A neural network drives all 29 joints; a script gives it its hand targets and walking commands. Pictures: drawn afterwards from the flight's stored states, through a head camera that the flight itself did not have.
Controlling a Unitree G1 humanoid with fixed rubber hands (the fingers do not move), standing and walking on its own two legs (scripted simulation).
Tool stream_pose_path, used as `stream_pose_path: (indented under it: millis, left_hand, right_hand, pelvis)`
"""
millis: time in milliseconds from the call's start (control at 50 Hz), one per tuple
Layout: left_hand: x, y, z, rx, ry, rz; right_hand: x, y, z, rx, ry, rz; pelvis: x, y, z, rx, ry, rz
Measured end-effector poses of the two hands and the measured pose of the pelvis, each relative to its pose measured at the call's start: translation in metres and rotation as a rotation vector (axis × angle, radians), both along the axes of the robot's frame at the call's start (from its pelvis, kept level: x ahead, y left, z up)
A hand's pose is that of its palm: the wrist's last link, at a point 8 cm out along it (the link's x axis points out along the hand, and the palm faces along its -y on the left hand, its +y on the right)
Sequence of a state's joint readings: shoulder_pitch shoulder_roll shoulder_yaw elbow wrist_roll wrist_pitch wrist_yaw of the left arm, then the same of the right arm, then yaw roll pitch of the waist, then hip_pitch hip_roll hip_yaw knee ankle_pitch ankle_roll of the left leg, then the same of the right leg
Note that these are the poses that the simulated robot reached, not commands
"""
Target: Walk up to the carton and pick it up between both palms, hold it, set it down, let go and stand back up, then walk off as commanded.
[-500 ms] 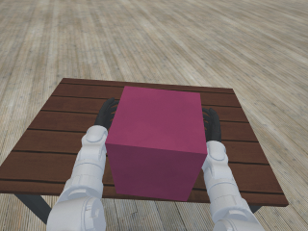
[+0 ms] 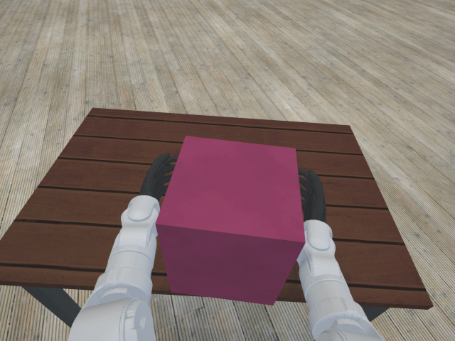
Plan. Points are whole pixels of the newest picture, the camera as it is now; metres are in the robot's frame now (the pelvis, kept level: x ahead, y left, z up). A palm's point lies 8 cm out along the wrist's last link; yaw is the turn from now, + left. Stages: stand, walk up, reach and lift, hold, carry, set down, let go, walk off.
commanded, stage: set down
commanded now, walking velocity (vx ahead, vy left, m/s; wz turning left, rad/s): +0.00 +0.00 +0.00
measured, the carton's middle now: (230, 223) +0.34 +0.00 +0.02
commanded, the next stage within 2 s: none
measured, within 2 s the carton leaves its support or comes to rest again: neither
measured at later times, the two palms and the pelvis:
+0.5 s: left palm (151, 194) +0.37 +0.16 +0.07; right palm (312, 216) +0.34 -0.15 +0.06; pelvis +0.00 +0.00 +0.00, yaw +0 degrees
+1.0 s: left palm (136, 199) +0.37 +0.19 +0.04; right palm (309, 227) +0.34 -0.15 +0.02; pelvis +0.01 +0.00 +0.00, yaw +0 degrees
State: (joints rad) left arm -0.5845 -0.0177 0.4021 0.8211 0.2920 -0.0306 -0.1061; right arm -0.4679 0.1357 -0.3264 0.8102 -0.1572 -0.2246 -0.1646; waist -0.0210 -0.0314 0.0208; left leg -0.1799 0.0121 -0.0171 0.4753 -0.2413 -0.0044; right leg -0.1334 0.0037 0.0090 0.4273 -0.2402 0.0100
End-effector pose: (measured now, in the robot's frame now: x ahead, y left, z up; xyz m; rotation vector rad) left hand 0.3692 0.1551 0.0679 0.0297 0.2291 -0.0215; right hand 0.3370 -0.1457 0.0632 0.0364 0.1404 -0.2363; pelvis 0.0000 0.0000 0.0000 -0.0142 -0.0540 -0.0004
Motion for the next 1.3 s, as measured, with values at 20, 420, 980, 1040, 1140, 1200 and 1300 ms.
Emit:
stream_pose_path:
  millis: [20,420,980,1040,1140,1200,1300]
  left_hand:
    - [0.000,0.000,-0.002,0.000,0.002,0.001]
    - [-0.001,0.001,-0.002,0.012,-0.016,-0.007]
    - [0.006,0.034,-0.025,-0.037,0.036,0.125]
    - [0.005,0.036,-0.025,-0.041,0.038,0.119]
    - [0.000,0.035,-0.028,-0.044,0.044,0.098]
    - [-0.011,0.036,-0.033,-0.047,0.042,0.092]
    - [-0.036,0.042,-0.045,-0.040,0.060,0.106]
  right_hand:
    - [0.000,0.000,-0.002,0.000,0.002,0.000]
    - [-0.002,0.001,-0.003,-0.008,-0.038,0.002]
    - [-0.001,-0.002,-0.041,-0.022,0.103,0.022]
    - [-0.001,-0.006,-0.040,-0.027,0.098,0.016]
    - [-0.005,-0.011,-0.037,-0.033,0.069,0.017]
    - [-0.014,-0.014,-0.038,-0.039,0.049,0.020]
    - [-0.037,-0.022,-0.047,-0.041,0.053,0.005]
  pelvis:
    - [0.001,0.000,0.000,0.000,0.001,0.000]
    - [0.001,0.000,0.000,0.000,0.002,0.000]
    - [0.007,-0.001,0.000,0.000,0.020,0.000]
    - [0.006,-0.001,0.000,0.000,0.019,-0.001]
    - [0.004,-0.002,0.000,0.000,0.016,-0.001]
    - [0.002,-0.003,0.000,0.000,0.014,-0.002]
    - [-0.003,-0.005,0.000,-0.001,0.006,-0.004]
